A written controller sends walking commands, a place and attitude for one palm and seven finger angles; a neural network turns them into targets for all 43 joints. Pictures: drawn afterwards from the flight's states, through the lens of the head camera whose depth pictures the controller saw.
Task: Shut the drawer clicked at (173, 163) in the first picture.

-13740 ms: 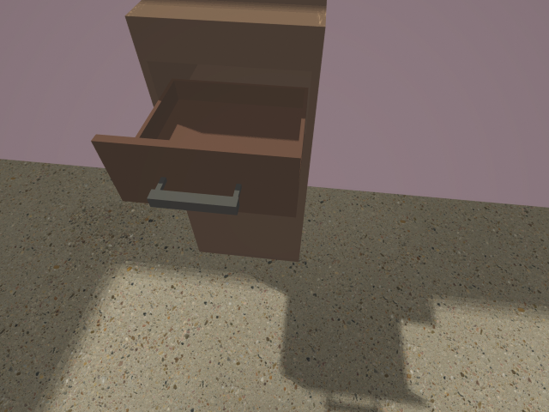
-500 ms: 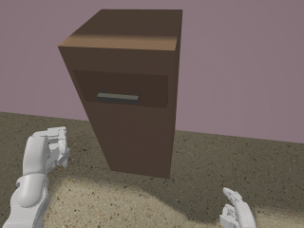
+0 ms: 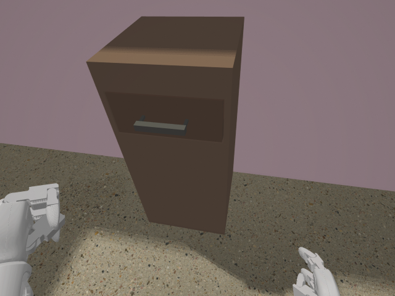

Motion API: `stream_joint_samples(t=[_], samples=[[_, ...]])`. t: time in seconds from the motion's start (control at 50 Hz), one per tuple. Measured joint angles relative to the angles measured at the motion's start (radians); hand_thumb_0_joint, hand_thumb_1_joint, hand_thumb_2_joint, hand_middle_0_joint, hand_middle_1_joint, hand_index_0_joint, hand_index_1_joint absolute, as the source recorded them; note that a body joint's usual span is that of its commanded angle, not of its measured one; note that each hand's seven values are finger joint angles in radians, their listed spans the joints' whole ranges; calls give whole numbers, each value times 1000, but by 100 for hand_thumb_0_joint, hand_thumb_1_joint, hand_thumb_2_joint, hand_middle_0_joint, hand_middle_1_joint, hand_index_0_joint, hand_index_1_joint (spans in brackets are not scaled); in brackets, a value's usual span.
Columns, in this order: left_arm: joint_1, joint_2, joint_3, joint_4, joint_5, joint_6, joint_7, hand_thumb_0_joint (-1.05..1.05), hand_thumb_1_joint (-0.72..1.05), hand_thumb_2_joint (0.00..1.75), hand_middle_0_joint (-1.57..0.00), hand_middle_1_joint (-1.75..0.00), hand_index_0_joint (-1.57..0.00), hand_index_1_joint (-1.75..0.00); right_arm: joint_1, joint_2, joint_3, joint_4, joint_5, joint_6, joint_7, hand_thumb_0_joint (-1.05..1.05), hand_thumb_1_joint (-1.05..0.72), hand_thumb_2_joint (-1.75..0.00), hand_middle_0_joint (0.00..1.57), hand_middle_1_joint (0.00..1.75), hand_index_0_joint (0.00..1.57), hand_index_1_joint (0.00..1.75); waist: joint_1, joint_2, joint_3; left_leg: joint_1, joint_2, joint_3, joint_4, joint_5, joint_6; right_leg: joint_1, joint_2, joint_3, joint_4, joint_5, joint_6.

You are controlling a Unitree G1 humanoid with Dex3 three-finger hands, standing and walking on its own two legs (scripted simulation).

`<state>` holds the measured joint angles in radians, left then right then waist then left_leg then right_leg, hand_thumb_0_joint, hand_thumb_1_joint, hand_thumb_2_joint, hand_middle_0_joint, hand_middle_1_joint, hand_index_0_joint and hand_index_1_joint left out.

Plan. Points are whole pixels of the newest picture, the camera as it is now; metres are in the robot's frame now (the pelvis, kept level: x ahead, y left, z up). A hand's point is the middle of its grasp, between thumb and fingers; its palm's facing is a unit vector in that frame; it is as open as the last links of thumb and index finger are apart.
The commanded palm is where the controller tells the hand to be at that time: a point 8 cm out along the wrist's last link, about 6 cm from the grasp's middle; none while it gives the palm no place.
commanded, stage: step back with the hand held close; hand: left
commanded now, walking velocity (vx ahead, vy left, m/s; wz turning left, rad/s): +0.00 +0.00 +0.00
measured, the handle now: (162, 124) +0.62 +0.21 +0.00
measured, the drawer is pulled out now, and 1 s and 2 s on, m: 0.00 0.00 0.00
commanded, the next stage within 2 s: stop stepping back and stand still in 1.54 s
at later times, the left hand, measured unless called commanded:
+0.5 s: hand (42, 226) +0.17 +0.26 +0.15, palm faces +0.28 -0.81 -0.51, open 3.2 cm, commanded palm +0.10 +0.31 +0.17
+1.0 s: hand (5, 262) +0.11 +0.28 +0.16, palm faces +0.35 -0.80 -0.50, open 3.2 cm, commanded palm +0.03 +0.32 +0.17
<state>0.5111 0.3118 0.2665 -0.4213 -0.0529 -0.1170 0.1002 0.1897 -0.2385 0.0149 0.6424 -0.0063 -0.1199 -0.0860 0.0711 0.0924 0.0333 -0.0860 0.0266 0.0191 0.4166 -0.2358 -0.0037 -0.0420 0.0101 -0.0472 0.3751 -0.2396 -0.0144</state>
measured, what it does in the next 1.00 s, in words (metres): shifts its weight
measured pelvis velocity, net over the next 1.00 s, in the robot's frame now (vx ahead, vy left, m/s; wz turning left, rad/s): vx -0.09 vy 0.03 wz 0.04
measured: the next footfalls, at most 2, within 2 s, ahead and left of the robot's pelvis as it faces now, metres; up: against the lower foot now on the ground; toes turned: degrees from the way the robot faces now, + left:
right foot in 1.58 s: -0.19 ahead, -0.09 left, +0.00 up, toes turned +0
left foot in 1.70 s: -0.06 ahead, +0.13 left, +0.00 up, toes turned -2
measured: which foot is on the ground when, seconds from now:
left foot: down 0.00-1.00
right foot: down 0.00-1.00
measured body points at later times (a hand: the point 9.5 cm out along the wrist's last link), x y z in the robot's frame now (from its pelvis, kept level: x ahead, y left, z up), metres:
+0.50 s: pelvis -0.03 +0.03 +0.00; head +0.00 +0.02 +0.45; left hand +0.14 +0.30 +0.18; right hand +0.15 -0.22 -0.09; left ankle +0.00 +0.12 -0.74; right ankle -0.01 -0.11 -0.74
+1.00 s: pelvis -0.09 +0.03 -0.01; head -0.06 +0.05 +0.44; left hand +0.08 +0.32 +0.18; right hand +0.07 -0.21 -0.09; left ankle +0.00 +0.12 -0.74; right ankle -0.08 -0.10 -0.73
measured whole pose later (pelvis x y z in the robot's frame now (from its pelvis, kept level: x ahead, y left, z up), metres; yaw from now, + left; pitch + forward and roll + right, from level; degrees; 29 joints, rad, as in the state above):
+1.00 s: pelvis -0.09 +0.03 -0.01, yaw +2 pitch +2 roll -3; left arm 0.60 0.43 0.39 -0.58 -0.01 -0.28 0.14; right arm 0.23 -0.21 -0.01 0.58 -0.01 -0.08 -0.09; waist -0.03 0.01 0.02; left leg -0.44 0.00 -0.02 0.56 -0.14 0.05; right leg -0.33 0.05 0.02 0.63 -0.24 0.03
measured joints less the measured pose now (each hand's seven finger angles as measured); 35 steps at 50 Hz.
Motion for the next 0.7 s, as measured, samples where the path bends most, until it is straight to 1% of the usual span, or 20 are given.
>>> stream_joint_samples(t=[0.06,0.08,0.14,0.18,0.24,0.3,0.36,0.44,0.56,0.7], samples=[[-1,3,-4,-9,0,1,-1,1,89,90,-141,-160,-141,-160,1,7,5,-1,-3,-8,1,1,-90,-90,20,30,21,30,-4,-6,0,5,-1,4,-4,0,1,3,-1,4,-1,0,1],[-5,9,4,-14,2,-5,-6,1,89,90,-141,-160,-141,-160,3,7,7,-12,-1,-2,3,1,-90,-90,20,30,21,30,-7,-7,0,1,0,3,-1,-1,2,2,0,3,-4,1,2],[4,30,54,-23,2,-48,-9,1,89,90,-141,-160,-141,-160,-7,9,11,-36,-4,30,16,1,-90,-90,20,30,21,30,-32,-11,-14,-44,1,-1,12,-1,5,-33,1,-1,-11,11,5],[24,37,70,-37,2,-61,-10,1,89,90,-141,-160,-141,-160,-15,8,4,-49,-6,55,23,1,-90,-90,20,30,21,30,-45,-15,-18,-72,-1,2,13,4,8,-62,-1,2,-10,18,9],[58,43,66,-57,3,-71,-13,1,89,90,-141,-160,-141,-160,-22,1,-12,-64,-3,86,22,1,-90,-90,20,30,21,30,-58,-22,-18,-103,-10,11,6,15,16,-100,-11,10,-5,26,18],[89,58,58,-75,2,-70,-16,1,89,90,-141,-160,-141,-160,-23,-5,-27,-74,2,112,16,1,-90,-90,20,30,21,30,-66,-32,-15,-126,-21,18,2,25,24,-132,-22,17,5,30,27],[110,77,62,-91,-1,-66,-13,1,89,90,-141,-160,-141,-160,-21,-7,-37,-84,8,131,10,1,-90,-90,20,30,21,30,-68,-43,-9,-148,-28,23,8,31,31,-158,-30,22,21,32,34],[118,98,78,-112,-1,-65,-4,1,89,90,-141,-160,-141,-160,-20,-1,-39,-95,12,139,5,1,-90,-90,20,30,21,30,-66,-59,0,-172,-35,29,21,40,39,-188,-38,28,43,37,40],[112,104,94,-140,8,-83,8,1,89,90,-141,-160,-141,-160,-20,14,-27,-113,12,120,4,1,-90,-90,20,30,21,30,-64,-74,7,-215,-41,31,54,51,47,-236,-45,29,89,42,44],[112,86,101,-156,22,-115,19,1,89,90,-141,-160,-141,-160,-14,20,-18,-116,12,87,8,1,-90,-90,20,30,21,30,-65,-64,7,-280,-27,14,119,52,47,-278,-32,13,117,58,40]])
